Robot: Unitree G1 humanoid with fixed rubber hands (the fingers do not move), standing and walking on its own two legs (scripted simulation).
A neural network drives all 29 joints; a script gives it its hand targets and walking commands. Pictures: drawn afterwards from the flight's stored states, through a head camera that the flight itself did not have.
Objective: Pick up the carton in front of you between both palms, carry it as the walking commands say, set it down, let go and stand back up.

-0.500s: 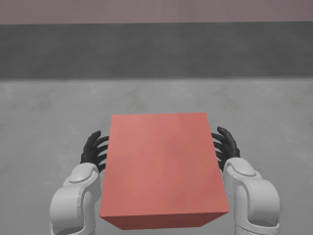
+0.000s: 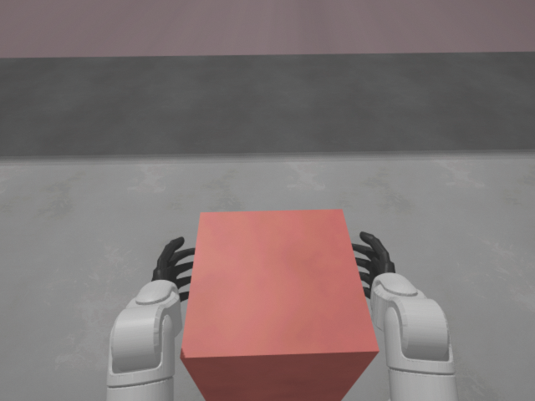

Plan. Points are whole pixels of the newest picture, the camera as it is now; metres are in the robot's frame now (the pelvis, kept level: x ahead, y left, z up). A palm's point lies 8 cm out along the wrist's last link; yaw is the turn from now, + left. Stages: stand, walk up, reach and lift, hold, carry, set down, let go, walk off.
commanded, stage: carry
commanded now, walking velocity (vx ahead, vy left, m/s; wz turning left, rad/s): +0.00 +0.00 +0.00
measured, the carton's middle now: (273, 312) +0.25 +0.00 +0.00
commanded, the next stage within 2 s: hold in 1.62 s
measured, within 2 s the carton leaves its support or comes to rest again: neither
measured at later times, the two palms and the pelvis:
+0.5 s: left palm (178, 295) +0.27 +0.14 +0.03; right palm (375, 289) +0.27 -0.16 +0.03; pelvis -0.02 -0.01 +0.00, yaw +0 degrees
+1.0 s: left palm (174, 310) +0.24 +0.14 +0.04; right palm (383, 303) +0.24 -0.16 +0.04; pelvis -0.05 -0.01 +0.00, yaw +0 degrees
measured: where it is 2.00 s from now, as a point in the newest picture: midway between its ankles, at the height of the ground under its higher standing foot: outside the picture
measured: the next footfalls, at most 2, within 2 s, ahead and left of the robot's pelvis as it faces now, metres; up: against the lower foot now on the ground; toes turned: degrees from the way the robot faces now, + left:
none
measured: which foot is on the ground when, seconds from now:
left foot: down 0.00-1.00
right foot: down 0.00-1.00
